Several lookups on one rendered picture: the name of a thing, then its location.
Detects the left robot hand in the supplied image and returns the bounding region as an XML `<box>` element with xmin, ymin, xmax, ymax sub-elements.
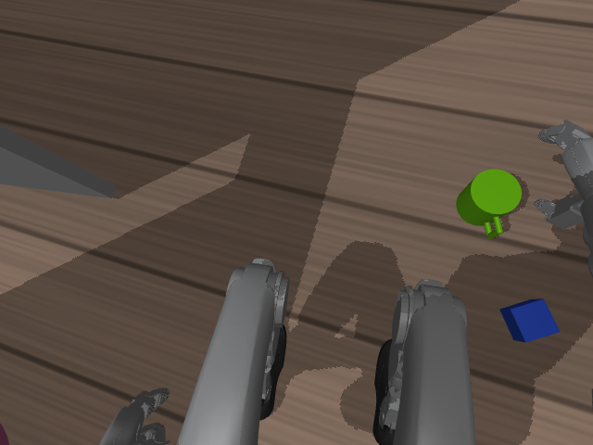
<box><xmin>99</xmin><ymin>388</ymin><xmax>170</xmax><ymax>445</ymax></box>

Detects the left robot foot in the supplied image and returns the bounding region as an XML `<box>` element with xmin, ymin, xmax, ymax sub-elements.
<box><xmin>259</xmin><ymin>325</ymin><xmax>286</xmax><ymax>421</ymax></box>

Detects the right robot foot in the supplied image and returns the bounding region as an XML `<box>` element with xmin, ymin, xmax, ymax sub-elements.
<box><xmin>373</xmin><ymin>339</ymin><xmax>395</xmax><ymax>445</ymax></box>

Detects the right robot hand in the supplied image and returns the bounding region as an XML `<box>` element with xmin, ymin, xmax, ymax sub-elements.
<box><xmin>534</xmin><ymin>120</ymin><xmax>593</xmax><ymax>230</ymax></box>

